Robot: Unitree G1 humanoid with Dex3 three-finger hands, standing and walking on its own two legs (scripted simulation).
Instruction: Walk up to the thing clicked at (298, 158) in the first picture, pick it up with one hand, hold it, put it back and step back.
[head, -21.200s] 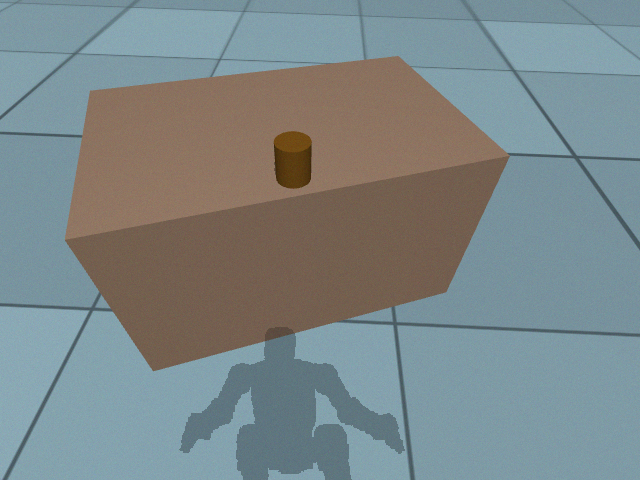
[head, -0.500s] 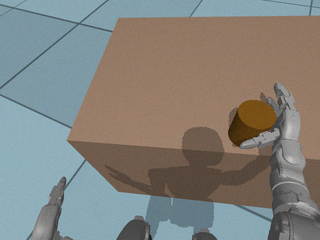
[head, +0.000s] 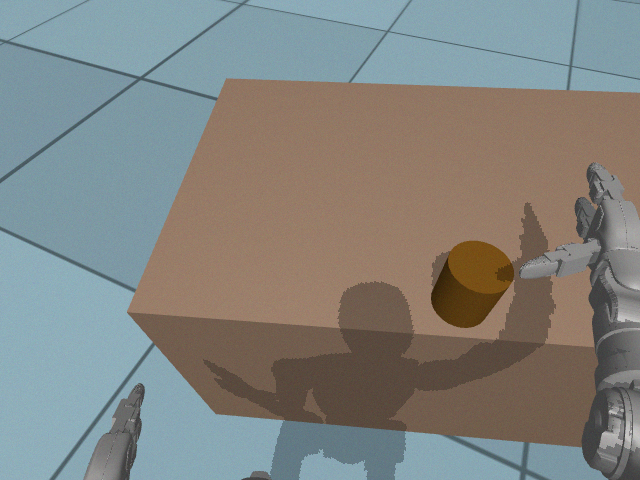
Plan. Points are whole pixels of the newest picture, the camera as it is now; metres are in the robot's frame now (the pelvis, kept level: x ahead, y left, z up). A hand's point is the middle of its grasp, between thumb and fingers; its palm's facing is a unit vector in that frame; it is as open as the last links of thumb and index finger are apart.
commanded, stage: sink last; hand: right
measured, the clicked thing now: (469, 285) +0.42 -0.19 -0.03
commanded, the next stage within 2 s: home in 1.14 s
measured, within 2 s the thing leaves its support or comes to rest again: neither
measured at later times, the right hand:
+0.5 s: hand (582, 337) +0.31 -0.27 +0.05, palm faces +0.29 +0.90 -0.32, open 17.5 cm
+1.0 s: hand (595, 443) +0.20 -0.24 +0.07, palm faces +0.34 +0.86 -0.39, open 17.4 cm
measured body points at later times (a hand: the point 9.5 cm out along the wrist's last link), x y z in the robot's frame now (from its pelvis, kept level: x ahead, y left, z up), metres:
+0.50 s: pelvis +0.04 +0.00 +0.02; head +0.07 +0.01 +0.47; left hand +0.20 +0.25 -0.05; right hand +0.29 -0.32 +0.08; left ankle +0.04 +0.14 -0.70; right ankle -0.01 -0.12 -0.70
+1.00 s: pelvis +0.03 +0.02 +0.02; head +0.04 +0.04 +0.47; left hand +0.19 +0.28 -0.05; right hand +0.17 -0.28 +0.09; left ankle +0.04 +0.14 -0.70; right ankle -0.01 -0.12 -0.70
